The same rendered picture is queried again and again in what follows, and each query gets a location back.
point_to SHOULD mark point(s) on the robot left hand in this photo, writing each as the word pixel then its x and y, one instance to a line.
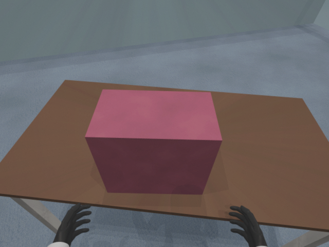
pixel 66 231

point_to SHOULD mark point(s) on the table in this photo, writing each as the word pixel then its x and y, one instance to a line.
pixel 273 160

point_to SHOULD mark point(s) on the carton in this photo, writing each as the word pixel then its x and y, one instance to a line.
pixel 162 142

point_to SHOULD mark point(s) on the robot right hand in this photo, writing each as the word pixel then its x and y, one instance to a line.
pixel 252 232

